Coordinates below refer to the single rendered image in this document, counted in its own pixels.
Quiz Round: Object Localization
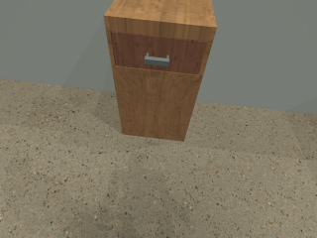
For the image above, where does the drawer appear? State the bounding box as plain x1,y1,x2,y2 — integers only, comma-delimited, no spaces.
111,31,207,75

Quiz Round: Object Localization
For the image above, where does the cabinet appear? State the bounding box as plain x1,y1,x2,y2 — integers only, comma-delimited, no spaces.
103,0,217,142

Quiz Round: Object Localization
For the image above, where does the handle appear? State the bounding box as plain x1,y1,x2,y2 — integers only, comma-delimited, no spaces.
144,53,169,66

